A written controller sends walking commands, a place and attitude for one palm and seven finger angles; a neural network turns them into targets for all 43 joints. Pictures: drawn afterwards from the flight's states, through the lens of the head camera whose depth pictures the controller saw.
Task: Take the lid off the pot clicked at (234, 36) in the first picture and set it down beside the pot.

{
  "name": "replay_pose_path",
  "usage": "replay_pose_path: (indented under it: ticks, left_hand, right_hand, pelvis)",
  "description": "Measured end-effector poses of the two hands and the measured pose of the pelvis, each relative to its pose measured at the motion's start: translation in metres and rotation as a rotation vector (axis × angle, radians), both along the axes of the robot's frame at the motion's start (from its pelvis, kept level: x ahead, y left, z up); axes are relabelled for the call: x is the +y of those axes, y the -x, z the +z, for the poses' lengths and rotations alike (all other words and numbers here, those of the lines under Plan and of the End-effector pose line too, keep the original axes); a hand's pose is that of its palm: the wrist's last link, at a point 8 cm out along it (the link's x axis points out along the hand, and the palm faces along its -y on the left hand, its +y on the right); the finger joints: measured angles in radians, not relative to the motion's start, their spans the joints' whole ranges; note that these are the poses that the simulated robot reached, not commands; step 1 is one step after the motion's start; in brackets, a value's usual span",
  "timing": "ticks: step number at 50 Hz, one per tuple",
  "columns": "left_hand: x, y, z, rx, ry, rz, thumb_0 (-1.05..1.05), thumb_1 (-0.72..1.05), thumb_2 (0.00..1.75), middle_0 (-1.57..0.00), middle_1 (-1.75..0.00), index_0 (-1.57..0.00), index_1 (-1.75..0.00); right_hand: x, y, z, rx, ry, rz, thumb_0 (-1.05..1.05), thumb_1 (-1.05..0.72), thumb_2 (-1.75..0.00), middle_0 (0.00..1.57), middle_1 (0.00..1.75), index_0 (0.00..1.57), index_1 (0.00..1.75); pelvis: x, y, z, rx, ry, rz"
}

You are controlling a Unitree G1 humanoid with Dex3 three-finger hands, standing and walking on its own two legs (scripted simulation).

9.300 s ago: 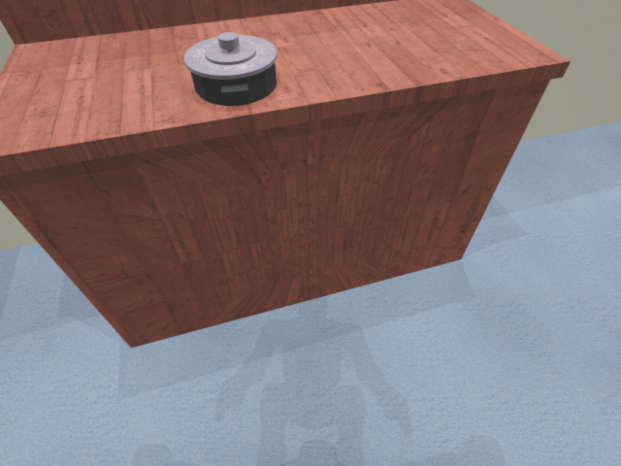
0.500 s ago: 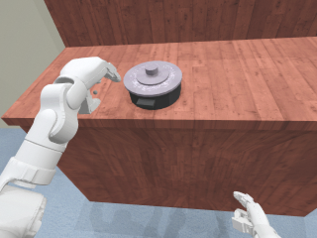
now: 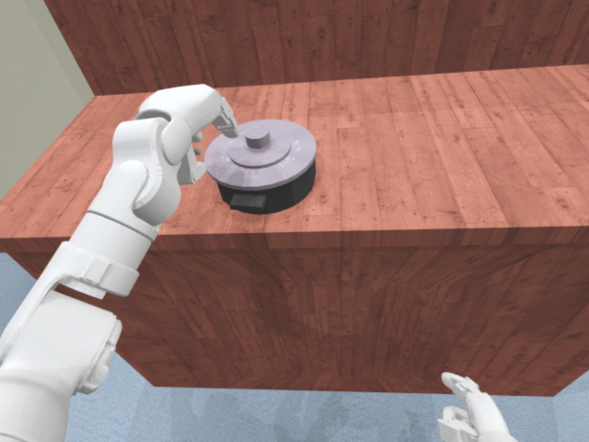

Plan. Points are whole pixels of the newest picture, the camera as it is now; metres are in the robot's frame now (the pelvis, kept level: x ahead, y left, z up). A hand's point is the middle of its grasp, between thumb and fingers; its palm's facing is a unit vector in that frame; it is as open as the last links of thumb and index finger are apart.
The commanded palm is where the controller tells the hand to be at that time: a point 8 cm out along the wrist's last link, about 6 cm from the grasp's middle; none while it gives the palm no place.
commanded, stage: move the open hand above the knob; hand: left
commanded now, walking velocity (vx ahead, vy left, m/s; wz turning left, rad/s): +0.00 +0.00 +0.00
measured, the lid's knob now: (257, 136) +0.54 +0.10 +0.15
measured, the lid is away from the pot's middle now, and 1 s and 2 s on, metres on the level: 0.00 0.00 0.00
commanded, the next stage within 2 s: lower the open fingers around the knob in 1.28 s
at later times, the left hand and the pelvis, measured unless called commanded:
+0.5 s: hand (244, 115) +0.48 +0.10 +0.23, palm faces -0.23 -0.04 -0.97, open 10.0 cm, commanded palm +0.48 +0.10 +0.29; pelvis +0.01 +0.00 +0.00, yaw -1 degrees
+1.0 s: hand (255, 102) +0.50 +0.09 +0.23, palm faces -0.24 -0.06 -0.97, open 10.0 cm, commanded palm +0.48 +0.10 +0.29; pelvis +0.02 +0.01 +0.00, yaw -3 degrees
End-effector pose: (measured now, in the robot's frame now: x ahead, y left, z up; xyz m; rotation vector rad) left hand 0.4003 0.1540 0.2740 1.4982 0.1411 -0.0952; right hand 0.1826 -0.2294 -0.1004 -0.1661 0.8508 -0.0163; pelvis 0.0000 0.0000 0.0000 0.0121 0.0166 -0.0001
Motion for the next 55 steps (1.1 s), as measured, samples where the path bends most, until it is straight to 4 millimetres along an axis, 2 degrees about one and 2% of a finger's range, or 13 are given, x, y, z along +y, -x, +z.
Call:
replay_pose_path:
  ticks: [9, 16, 33, 39, 42, 46, 55]
  left_hand:
    - [-0.024, -0.021, 0.007, 0.023, -0.009, -0.008, 0.00, -0.39, 1.72, -0.89, -0.08, -0.89, -0.08]
    - [-0.035, -0.041, 0.010, 0.062, -0.012, 0.016, 0.00, -0.39, 1.72, -0.89, -0.08, -0.89, -0.08]
    - [-0.073, -0.092, 0.017, 0.091, -0.006, -0.024, 0.00, -0.39, 1.72, -0.89, -0.08, -0.89, -0.08]
    - [-0.077, -0.102, 0.015, 0.100, -0.003, -0.009, 0.00, -0.39, 1.73, -0.89, -0.08, -0.89, -0.08]
    - [-0.076, -0.103, 0.014, 0.102, 0.005, -0.016, 0.00, -0.39, 1.73, -0.89, -0.08, -0.89, -0.08]
    - [-0.071, -0.102, 0.015, 0.094, -0.006, -0.010, 0.00, -0.39, 1.73, -0.89, -0.08, -0.89, -0.08]
    - [-0.061, -0.088, 0.015, 0.101, -0.016, 0.006, 0.00, -0.39, 1.73, -0.89, -0.08, -0.89, -0.08]
  right_hand:
    - [-0.005, 0.011, -0.005, 0.033, 0.007, -0.028, 0.01, -0.90, -0.90, 0.20, 0.30, 0.20, 0.29]
    - [-0.010, 0.030, -0.011, 0.080, 0.019, -0.069, 0.01, -0.90, -0.90, 0.20, 0.30, 0.20, 0.29]
    - [-0.026, 0.106, -0.027, 0.259, 0.072, -0.212, 0.01, -0.90, -0.90, 0.20, 0.30, 0.20, 0.29]
    - [-0.027, 0.127, -0.031, 0.312, 0.065, -0.250, 0.01, -0.90, -0.90, 0.20, 0.30, 0.20, 0.29]
    - [-0.027, 0.129, -0.031, 0.316, 0.063, -0.255, 0.01, -0.90, -0.90, 0.20, 0.30, 0.20, 0.29]
    - [-0.026, 0.122, -0.031, 0.296, 0.057, -0.250, 0.01, -0.90, -0.90, 0.20, 0.30, 0.20, 0.29]
    - [-0.023, 0.081, -0.023, 0.199, 0.055, -0.191, 0.01, -0.90, -0.90, 0.20, 0.30, 0.20, 0.29]
  pelvis:
    - [-0.001, -0.003, 0.000, 0.010, -0.002, -0.001]
    - [0.000, -0.005, 0.000, 0.020, -0.004, -0.008]
    - [0.005, -0.013, 0.002, 0.077, -0.006, -0.037]
    - [0.006, -0.020, 0.002, 0.090, -0.008, -0.055]
    - [0.006, -0.022, 0.003, 0.089, -0.008, -0.059]
    - [0.006, -0.023, 0.003, 0.086, -0.008, -0.060]
    - [0.005, -0.020, 0.002, 0.070, -0.007, -0.042]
